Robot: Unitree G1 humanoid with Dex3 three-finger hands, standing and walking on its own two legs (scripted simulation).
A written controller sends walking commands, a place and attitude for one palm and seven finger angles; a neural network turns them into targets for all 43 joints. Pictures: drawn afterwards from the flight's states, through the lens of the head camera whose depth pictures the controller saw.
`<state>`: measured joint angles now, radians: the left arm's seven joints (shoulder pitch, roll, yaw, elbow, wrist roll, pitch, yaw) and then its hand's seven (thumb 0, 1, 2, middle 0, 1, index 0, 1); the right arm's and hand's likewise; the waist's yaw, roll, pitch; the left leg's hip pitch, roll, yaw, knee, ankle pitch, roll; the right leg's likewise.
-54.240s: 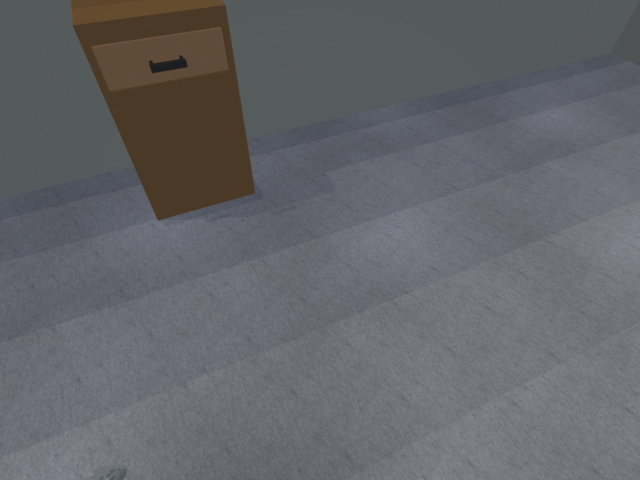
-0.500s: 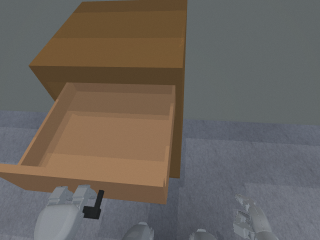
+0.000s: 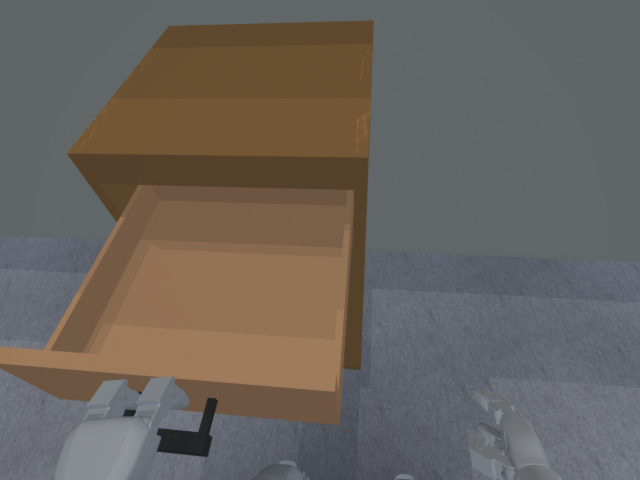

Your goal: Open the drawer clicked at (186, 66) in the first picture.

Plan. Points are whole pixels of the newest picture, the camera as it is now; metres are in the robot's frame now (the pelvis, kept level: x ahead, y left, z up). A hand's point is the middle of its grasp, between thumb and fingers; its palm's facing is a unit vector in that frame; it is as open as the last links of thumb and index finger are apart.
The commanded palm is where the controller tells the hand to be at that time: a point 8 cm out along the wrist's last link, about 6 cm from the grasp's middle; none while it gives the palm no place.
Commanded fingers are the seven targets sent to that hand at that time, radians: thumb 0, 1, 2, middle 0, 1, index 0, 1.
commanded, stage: lift the hand off the handle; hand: left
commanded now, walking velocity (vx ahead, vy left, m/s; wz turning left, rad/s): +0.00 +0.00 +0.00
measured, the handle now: (166, 421) +0.19 +0.22 -0.02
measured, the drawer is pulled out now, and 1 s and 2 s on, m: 0.30 0.30 0.30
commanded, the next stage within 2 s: draw the hand back to the body in 1.62 s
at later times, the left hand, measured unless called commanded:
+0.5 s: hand (117, 458) +0.14 +0.22 +0.05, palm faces -0.01 -0.14 -0.99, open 13.9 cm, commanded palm +0.12 +0.21 +0.10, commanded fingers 0.00 -0.50 0.30 -0.30 -1.20 -0.30 -1.20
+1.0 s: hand (105, 435) +0.15 +0.22 +0.08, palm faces +0.02 -0.14 -0.99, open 13.9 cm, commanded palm +0.13 +0.21 +0.14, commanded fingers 0.00 -0.50 0.30 -0.30 -1.20 -0.30 -1.20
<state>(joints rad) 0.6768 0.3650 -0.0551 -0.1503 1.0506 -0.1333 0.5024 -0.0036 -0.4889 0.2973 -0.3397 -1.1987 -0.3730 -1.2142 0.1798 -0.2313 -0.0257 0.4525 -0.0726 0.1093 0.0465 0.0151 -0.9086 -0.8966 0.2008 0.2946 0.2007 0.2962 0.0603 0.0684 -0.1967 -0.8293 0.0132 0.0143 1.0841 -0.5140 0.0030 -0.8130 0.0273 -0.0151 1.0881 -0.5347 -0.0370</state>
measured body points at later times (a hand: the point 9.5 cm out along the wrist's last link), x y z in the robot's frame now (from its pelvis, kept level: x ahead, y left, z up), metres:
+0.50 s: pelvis +0.01 +0.01 +0.02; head +0.03 -0.03 +0.46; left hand +0.14 +0.23 +0.10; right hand +0.22 -0.21 -0.07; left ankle +0.01 +0.12 -0.66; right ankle +0.00 -0.10 -0.66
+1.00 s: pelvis +0.01 +0.01 +0.03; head +0.02 -0.03 +0.48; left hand +0.15 +0.23 +0.14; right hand +0.22 -0.20 -0.06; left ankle +0.01 +0.12 -0.66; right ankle +0.00 -0.10 -0.66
